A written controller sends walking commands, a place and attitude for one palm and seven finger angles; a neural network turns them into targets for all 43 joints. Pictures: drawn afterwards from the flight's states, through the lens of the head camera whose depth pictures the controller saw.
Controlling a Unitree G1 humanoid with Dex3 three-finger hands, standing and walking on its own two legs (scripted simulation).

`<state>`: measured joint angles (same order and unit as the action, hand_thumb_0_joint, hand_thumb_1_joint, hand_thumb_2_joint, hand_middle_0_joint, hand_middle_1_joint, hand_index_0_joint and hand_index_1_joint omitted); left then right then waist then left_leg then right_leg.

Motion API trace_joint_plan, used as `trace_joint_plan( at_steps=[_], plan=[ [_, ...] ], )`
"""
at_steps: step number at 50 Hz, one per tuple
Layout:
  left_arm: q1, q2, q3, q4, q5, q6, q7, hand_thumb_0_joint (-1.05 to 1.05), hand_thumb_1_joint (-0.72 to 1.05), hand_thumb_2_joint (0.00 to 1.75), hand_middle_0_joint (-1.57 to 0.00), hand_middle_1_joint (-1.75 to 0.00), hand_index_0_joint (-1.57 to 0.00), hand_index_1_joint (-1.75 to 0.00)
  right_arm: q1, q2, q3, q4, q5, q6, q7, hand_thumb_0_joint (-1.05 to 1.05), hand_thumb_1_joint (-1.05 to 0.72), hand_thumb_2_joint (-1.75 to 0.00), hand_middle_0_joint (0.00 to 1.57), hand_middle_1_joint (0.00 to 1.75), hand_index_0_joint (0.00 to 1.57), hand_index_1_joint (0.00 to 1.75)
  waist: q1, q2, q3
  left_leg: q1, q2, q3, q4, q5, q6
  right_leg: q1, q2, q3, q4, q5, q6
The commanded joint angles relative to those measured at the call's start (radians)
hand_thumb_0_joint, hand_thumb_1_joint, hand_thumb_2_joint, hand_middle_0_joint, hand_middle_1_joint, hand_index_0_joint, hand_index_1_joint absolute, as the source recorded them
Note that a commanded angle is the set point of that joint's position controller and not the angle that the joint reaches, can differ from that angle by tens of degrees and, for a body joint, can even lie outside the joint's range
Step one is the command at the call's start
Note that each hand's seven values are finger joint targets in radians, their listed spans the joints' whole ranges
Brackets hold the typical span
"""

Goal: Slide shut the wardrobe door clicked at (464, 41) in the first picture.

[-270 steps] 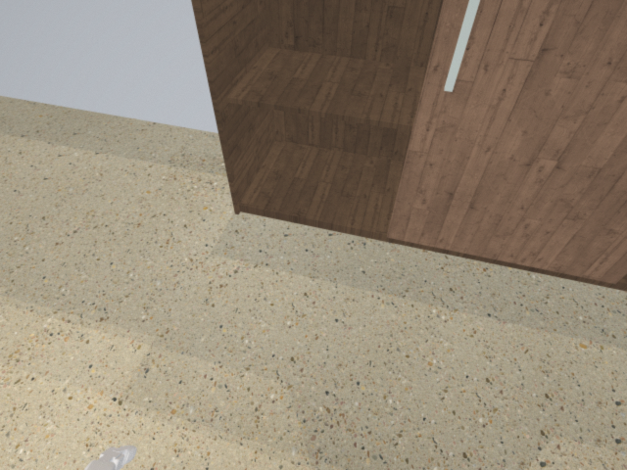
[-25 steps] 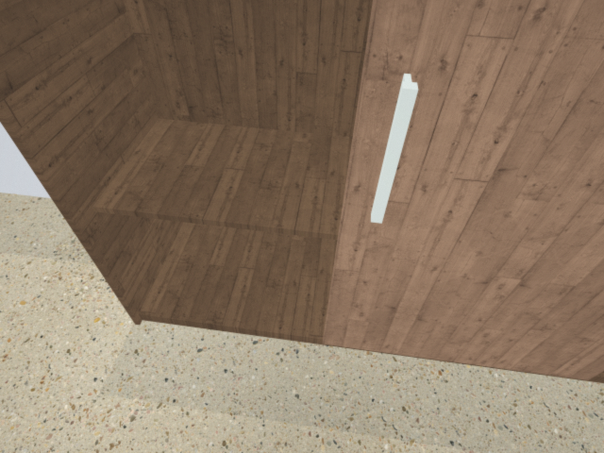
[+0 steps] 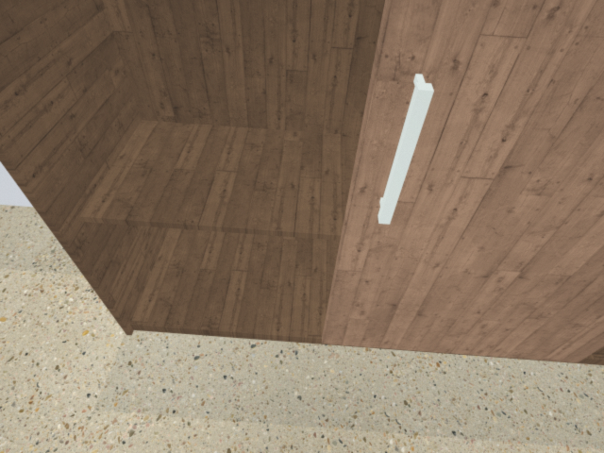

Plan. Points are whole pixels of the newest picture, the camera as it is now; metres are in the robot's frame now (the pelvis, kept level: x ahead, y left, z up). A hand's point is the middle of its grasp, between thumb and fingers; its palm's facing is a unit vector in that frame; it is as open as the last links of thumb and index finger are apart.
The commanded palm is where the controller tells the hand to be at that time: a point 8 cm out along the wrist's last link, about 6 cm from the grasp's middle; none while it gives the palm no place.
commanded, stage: come to a stop and stand still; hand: right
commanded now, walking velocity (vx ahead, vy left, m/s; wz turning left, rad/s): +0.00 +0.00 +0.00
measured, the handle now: (399, 157) +0.56 -0.13 +0.10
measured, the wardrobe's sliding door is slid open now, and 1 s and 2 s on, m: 0.67 0.67 0.67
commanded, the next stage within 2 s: look again from close up in 0.58 s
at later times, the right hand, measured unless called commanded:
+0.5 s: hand out of the picture +0.01 -0.19 -0.17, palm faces +0.04 +0.98 -0.21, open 7.4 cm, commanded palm none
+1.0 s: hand out of the picture +0.01 -0.24 -0.19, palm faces +0.00 +0.98 -0.18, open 7.4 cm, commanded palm none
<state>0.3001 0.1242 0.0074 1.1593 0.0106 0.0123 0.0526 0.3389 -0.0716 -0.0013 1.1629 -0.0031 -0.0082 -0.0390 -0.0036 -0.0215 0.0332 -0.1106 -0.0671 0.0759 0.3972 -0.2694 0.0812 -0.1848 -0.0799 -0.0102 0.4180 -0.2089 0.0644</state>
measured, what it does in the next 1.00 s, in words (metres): shifts its weight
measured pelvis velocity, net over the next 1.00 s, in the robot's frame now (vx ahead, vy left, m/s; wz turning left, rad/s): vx -0.01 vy -0.07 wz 0.03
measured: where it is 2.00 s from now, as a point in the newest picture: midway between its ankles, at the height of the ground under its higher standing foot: outside the picture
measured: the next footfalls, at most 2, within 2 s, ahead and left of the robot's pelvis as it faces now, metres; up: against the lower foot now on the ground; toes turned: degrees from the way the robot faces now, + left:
none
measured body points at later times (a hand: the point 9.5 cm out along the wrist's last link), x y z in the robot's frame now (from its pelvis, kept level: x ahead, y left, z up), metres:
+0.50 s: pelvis +0.02 -0.02 +0.00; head +0.03 -0.01 +0.45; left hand +0.01 +0.19 -0.17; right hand +0.01 -0.24 -0.16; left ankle -0.03 +0.06 -0.74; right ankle +0.01 -0.16 -0.74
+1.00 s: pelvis -0.01 -0.07 -0.01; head -0.02 -0.08 +0.44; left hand +0.01 +0.16 -0.16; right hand +0.01 -0.29 -0.17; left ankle -0.03 +0.06 -0.74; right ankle +0.01 -0.16 -0.74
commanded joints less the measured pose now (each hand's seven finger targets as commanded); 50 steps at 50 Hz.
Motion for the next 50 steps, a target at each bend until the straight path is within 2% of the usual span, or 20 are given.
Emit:
trace_joint_plan(
  at_steps=[1, 8, 12, 19, 29, 33, 34, 35, 36, 37, 38, 39, 40, 42, 44, 45, 47, 50],
  plan=[
    [0.074, 0.054, 0.01, -0.016, -0.002, -0.008, 0.003, 0.0, 0.9, 0.9, -0.2, -0.3, -0.2, -0.3, 0.068, -0.129, -0.029, -0.026, -0.001, -0.014, -0.011, 0.0, -0.9, -0.9, 0.2, 0.3, 0.2, 0.3, 0.013, 0.05, 0.048, -0.064, 0.18, -0.152, -0.117, 0.321, -0.08, 0.024, -0.012, -0.006, -0.012, 0.102, -0.049],
    [0.055, 0.066, 0.007, -0.021, -0.001, -0.013, 0.006, 0.0, 0.9, 0.9, -0.2, -0.3, -0.2, -0.3, 0.076, -0.131, -0.028, -0.022, -0.002, -0.014, -0.01, 0.0, -0.9, -0.9, 0.2, 0.3, 0.2, 0.3, 0.008, 0.04, 0.041, -0.047, 0.174, -0.134, -0.095, 0.37, -0.072, 0.045, -0.023, 0.001, -0.021, 0.147, -0.052],
    [0.046, 0.073, 0.006, -0.022, 0.0, -0.014, 0.004, 0.0, 0.9, 0.9, -0.2, -0.3, -0.2, -0.3, 0.068, -0.137, -0.027, -0.027, -0.002, -0.012, -0.01, 0.0, -0.9, -0.9, 0.2, 0.3, 0.2, 0.3, 0.006, 0.037, 0.057, -0.054, 0.171, -0.129, -0.092, 0.337, -0.064, 0.044, -0.026, 0.008, -0.032, 0.153, -0.054],
    [0.039, 0.091, 0.002, -0.024, 0.002, -0.02, 0.0, 0.0, 0.9, 0.9, -0.2, -0.3, -0.2, -0.3, 0.049, -0.152, -0.025, -0.036, -0.001, -0.012, -0.006, 0.0, -0.9, -0.9, 0.2, 0.3, 0.2, 0.3, 0.002, 0.016, 0.044, -0.042, 0.168, -0.125, -0.089, 0.298, -0.05, 0.059, -0.032, 0.019, -0.051, 0.183, -0.062],
    [0.042, 0.103, 0.001, -0.021, 0.001, -0.028, -0.003, 0.0, 0.9, 0.9, -0.2, -0.3, -0.2, -0.3, 0.029, -0.166, -0.026, -0.045, -0.001, -0.014, -0.005, 0.0, -0.9, -0.9, 0.2, 0.3, 0.2, 0.3, 0.001, 0.024, 0.022, -0.019, 0.168, -0.122, -0.079, 0.303, -0.049, 0.07, -0.033, 0.026, -0.068, 0.217, -0.069],
    [0.037, 0.105, 0.001, -0.02, 0.0, -0.029, -0.004, 0.0, 0.9, 0.9, -0.2, -0.3, -0.2, -0.3, 0.03, -0.17, -0.024, -0.045, -0.001, -0.013, -0.005, 0.0, -0.9, -0.9, 0.2, 0.3, 0.2, 0.3, -0.001, 0.028, 0.035, -0.028, 0.169, -0.122, -0.083, 0.289, -0.051, 0.07, -0.032, 0.027, -0.071, 0.208, -0.07],
    [-0.072, 0.129, 0.005, -0.1, -0.008, -0.047, -0.023, 0.0, 0.9, 0.9, -0.2, -0.3, -0.2, -0.3, 0.101, -0.181, -0.017, -0.031, -0.023, -0.052, -0.044, 0.0, -0.9, -0.9, 0.2, 0.3, 0.2, 0.3, -0.039, 0.089, 0.067, -0.062, 0.244, -0.203, -0.059, 0.792, -0.108, -0.058, -0.02, -0.038, 0.2, 0.179, -0.052],
    [-0.064, 0.1, -0.002, -0.161, -0.006, -0.036, -0.03, 0.0, 0.9, 0.9, -0.2, -0.3, -0.2, -0.3, 0.088, -0.234, -0.025, -0.063, -0.018, -0.062, -0.042, 0.0, -0.9, -0.9, 0.2, 0.3, 0.2, 0.3, 0.003, 0.103, 0.039, 0.042, 0.284, -0.184, 0.001, 1.077, -0.099, -0.128, 0.03, -0.041, 0.201, -0.034, -0.062],
    [0.005, 0.059, 0.003, -0.147, 0.001, -0.038, -0.023, 0.0, 0.9, 0.9, -0.2, -0.3, -0.2, -0.3, 0.08, -0.221, -0.024, -0.08, -0.014, -0.06, -0.035, 0.0, -0.9, -0.9, 0.2, 0.3, 0.2, 0.3, 0.022, 0.113, -0.055, 0.101, 0.286, -0.176, 0.07, 1.177, -0.081, -0.107, 0.048, -0.045, 0.168, -0.093, -0.086],
    [0.053, 0.069, 0.005, -0.132, 0.004, -0.045, -0.02, 0.0, 0.9, 0.9, -0.2, -0.3, -0.2, -0.3, 0.061, -0.204, -0.014, -0.086, -0.007, -0.057, -0.032, 0.0, -0.9, -0.9, 0.2, 0.3, 0.2, 0.3, 0.041, 0.097, -0.131, 0.1, 0.262, -0.139, 0.113, 1.072, -0.041, -0.055, 0.043, -0.038, 0.122, -0.022, -0.091],
    [0.075, 0.085, 0.004, -0.119, 0.003, -0.047, -0.02, 0.0, 0.9, 0.9, -0.2, -0.3, -0.2, -0.3, 0.04, -0.191, -0.011, -0.096, -0.002, -0.054, -0.03, 0.0, -0.9, -0.9, 0.2, 0.3, 0.2, 0.3, 0.042, 0.1, -0.158, 0.078, 0.226, -0.114, 0.127, 0.873, -0.035, -0.01, 0.019, -0.012, 0.099, 0.109, -0.094],
    [0.069, 0.103, 0.006, -0.12, 0.002, -0.048, -0.019, 0.0, 0.9, 0.9, -0.2, -0.3, -0.2, -0.3, 0.039, -0.174, -0.009, -0.105, -0.002, -0.048, -0.026, 0.0, -0.9, -0.9, 0.2, 0.3, 0.2, 0.3, 0.03, 0.074, -0.156, 0.031, 0.198, -0.117, 0.112, 0.659, -0.039, 0.017, -0.006, 0.012, 0.103, 0.211, -0.098],
    [0.071, 0.115, 0.008, -0.126, 0.004, -0.048, -0.019, 0.0, 0.9, 0.9, -0.2, -0.3, -0.2, -0.3, 0.029, -0.17, -0.008, -0.115, -0.008, -0.039, -0.026, 0.0, -0.9, -0.9, 0.2, 0.3, 0.2, 0.3, 0.026, 0.071, -0.115, -0.014, 0.175, -0.107, 0.092, 0.469, -0.04, 0.008, -0.026, 0.027, 0.104, 0.259, -0.101],
    [0.046, 0.123, 0.006, -0.123, 0.007, -0.046, -0.017, 0.0, 0.9, 0.9, -0.2, -0.3, -0.2, -0.3, 0.038, -0.164, -0.01, -0.11, -0.012, -0.029, -0.02, 0.0, -0.9, -0.9, 0.2, 0.3, 0.2, 0.3, 0.013, -0.009, -0.027, -0.087, 0.158, -0.118, 0.076, 0.308, -0.036, -0.013, -0.033, 0.035, 0.089, 0.284, -0.1],
    [0.031, 0.124, 0.004, -0.13, 0.005, -0.042, -0.016, 0.0, 0.9, 0.9, -0.2, -0.3, -0.2, -0.3, 0.041, -0.168, -0.009, -0.109, -0.013, -0.02, -0.015, 0.0, -0.9, -0.9, 0.2, 0.3, 0.2, 0.3, 0.005, -0.02, 0.026, -0.118, 0.149, -0.124, 0.062, 0.179, -0.037, -0.046, -0.033, 0.049, 0.06, 0.218, -0.106],
    [0.035, 0.13, 0.003, -0.133, 0.006, -0.041, -0.018, 0.0, 0.9, 0.9, -0.2, -0.3, -0.2, -0.3, 0.043, -0.17, -0.008, -0.109, -0.016, -0.016, -0.014, 0.0, -0.9, -0.9, 0.2, 0.3, 0.2, 0.3, 0.004, 0.001, 0.041, -0.122, 0.141, -0.117, 0.056, 0.115, -0.039, -0.065, -0.038, 0.058, 0.049, 0.181, -0.111],
    [0.024, 0.138, 0.005, -0.14, 0.007, -0.039, -0.02, 0.0, 0.9, 0.9, -0.2, -0.3, -0.2, -0.3, 0.042, -0.168, -0.007, -0.115, -0.016, -0.008, -0.009, 0.0, -0.9, -0.9, 0.2, 0.3, 0.2, 0.3, 0.001, -0.008, 0.071, -0.147, 0.132, -0.124, 0.045, 0.008, -0.042, -0.097, -0.033, 0.074, 0.01, 0.051, -0.116],
    [0.019, 0.145, 0.009, -0.149, 0.007, -0.035, -0.025, 0.0, 0.9, 0.9, -0.2, -0.3, -0.2, -0.3, 0.039, -0.171, -0.006, -0.124, -0.019, -0.001, -0.003, 0.0, -0.9, -0.9, 0.2, 0.3, 0.2, 0.3, -0.002, -0.016, 0.108, -0.159, 0.126, -0.113, 0.042, -0.066, -0.046, -0.154, -0.032, 0.104, -0.062, -0.143, -0.121]
  ],
)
